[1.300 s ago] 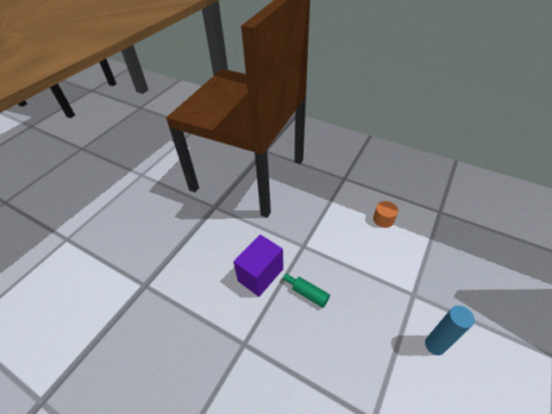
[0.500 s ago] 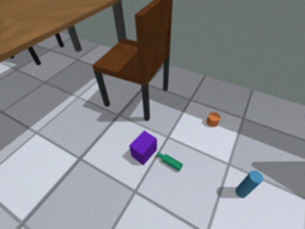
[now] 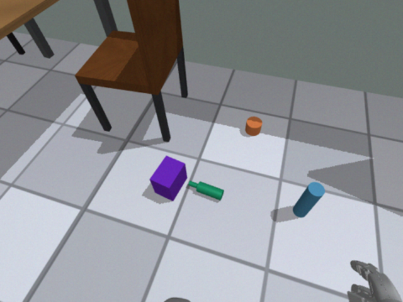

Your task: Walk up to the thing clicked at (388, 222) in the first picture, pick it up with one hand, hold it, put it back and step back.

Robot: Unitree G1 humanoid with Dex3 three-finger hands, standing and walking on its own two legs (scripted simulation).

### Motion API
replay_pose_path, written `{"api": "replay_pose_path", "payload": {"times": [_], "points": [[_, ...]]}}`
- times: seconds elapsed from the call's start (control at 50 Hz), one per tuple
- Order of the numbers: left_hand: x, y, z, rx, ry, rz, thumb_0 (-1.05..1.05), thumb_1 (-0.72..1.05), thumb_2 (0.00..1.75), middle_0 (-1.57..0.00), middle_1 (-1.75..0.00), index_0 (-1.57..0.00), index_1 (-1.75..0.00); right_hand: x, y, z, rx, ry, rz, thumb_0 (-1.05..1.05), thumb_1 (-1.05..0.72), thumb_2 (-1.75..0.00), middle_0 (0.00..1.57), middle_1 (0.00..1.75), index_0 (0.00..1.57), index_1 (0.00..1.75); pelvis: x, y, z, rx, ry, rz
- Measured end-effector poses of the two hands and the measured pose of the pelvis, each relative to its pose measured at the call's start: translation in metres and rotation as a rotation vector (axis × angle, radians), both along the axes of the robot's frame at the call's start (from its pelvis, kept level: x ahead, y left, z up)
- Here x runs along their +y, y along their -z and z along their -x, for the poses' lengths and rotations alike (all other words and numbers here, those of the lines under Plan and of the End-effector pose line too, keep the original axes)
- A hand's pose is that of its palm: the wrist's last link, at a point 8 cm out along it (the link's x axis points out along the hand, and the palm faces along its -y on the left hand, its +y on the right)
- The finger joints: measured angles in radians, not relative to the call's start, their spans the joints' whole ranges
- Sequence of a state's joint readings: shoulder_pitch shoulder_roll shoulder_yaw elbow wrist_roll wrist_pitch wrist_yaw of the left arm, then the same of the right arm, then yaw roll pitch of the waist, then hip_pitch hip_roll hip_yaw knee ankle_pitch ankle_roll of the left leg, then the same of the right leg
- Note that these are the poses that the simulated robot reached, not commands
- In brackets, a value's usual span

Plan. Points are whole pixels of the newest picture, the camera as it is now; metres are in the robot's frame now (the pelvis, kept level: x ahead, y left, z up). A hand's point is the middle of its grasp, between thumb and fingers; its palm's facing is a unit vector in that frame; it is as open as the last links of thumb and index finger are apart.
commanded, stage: walk up
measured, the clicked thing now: (253, 126) +1.16 -0.20 -0.73
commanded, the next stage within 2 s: none
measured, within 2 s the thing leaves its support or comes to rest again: neither
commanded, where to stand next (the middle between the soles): +0.06 -0.03 m, yaw -76 degrees
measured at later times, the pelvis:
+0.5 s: pelvis +0.00 +0.03 -0.02, yaw -28 degrees
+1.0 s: pelvis +0.03 +0.04 -0.02, yaw -53 degrees
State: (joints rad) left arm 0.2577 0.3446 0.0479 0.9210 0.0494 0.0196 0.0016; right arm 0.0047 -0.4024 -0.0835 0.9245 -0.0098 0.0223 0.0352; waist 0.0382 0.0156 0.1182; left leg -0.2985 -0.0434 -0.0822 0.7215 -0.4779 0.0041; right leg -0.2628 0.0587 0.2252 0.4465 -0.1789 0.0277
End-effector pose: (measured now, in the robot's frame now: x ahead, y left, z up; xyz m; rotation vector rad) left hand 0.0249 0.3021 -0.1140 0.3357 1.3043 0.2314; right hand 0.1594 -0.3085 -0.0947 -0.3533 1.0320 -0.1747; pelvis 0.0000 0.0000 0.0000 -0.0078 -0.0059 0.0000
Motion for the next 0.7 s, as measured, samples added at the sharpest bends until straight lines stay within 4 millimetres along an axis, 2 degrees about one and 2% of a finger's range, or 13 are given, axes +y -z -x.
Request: {"api": "replay_pose_path", "payload": {"times": [0.06,0.12,0.22,0.3,0.38,0.46,0.52,0.58,0.7], "points": [[0.02,0.007,-0.021,-0.014,0.082,-0.003,0.01,0.9,0.9,-0.21,-0.3,-0.21,-0.3,0.003,-0.007,0.02,-0.044,0.052,0.034,0.01,-0.9,-0.9,0.2,0.3,0.2,0.3,0.018,0.006,0.007,0.009,0.066,0.003],[0.034,0.008,-0.052,-0.057,0.157,-0.011,0.01,0.9,0.9,-0.2,-0.3,-0.21,-0.3,0.009,-0.012,0.057,-0.03,0.115,0.06,0.01,-0.9,-0.9,0.2,0.3,0.2,0.3,0.031,0.007,0.013,-0.01,0.123,0.004],[0.041,-0.008,-0.104,-0.116,0.288,0.013,0.01,0.91,0.9,-0.2,-0.3,-0.21,-0.3,0.019,-0.022,0.122,0.019,0.253,0.057,0.01,-0.9,-0.9,0.2,0.3,0.2,0.3,0.042,-0.004,0.013,-0.015,0.218,0.027],[0.035,-0.018,-0.141,-0.123,0.41,0.017,0.01,0.91,0.9,-0.2,-0.3,-0.2,-0.3,0.024,-0.02,0.169,0.028,0.353,0.049,0.01,-0.9,-0.9,0.2,0.3,0.2,0.3,0.048,-0.005,0.009,-0.014,0.305,0.023],[0.01,-0.026,-0.182,-0.138,0.545,0.007,0.01,0.91,0.9,-0.2,-0.3,-0.2,-0.3,0.027,-0.011,0.217,0.055,0.446,0.033,0.01,-0.9,-0.9,0.2,0.3,0.2,0.3,0.048,-0.002,0.006,-0.011,0.388,0.015],[-0.031,-0.03,-0.223,-0.197,0.674,-0.002,0.01,0.91,0.9,-0.2,-0.3,-0.2,-0.3,0.027,0.007,0.263,0.098,0.545,0.005,0.01,-0.9,-0.9,0.2,0.3,0.2,0.3,0.038,0.008,0.004,-0.005,0.461,0.003],[-0.063,-0.031,-0.245,-0.263,0.748,-0.004,0.01,0.91,0.9,-0.2,-0.3,-0.2,-0.3,0.028,0.024,0.289,0.128,0.617,-0.021,0.01,-0.9,-0.9,0.2,0.3,0.2,0.3,0.03,0.017,0.004,-0.012,0.504,0.024],[-0.089,-0.036,-0.255,-0.302,0.794,0.021,0.01,0.91,0.9,-0.2,-0.3,-0.21,-0.3,0.034,0.027,0.297,0.14,0.667,-0.046,0.01,-0.9,-0.9,0.2,0.3,0.2,0.3,0.027,0.015,0.002,-0.028,0.574,0.007],[-0.122,-0.031,-0.271,-0.286,0.873,0.065,0.01,0.9,0.9,-0.2,-0.3,-0.21,-0.3,0.044,0.022,0.291,0.062,0.738,-0.048,0.01,-0.9,-0.9,0.2,0.3,0.2,0.3,0.024,0.012,-0.012,-0.032,0.681,-0.001]]}}
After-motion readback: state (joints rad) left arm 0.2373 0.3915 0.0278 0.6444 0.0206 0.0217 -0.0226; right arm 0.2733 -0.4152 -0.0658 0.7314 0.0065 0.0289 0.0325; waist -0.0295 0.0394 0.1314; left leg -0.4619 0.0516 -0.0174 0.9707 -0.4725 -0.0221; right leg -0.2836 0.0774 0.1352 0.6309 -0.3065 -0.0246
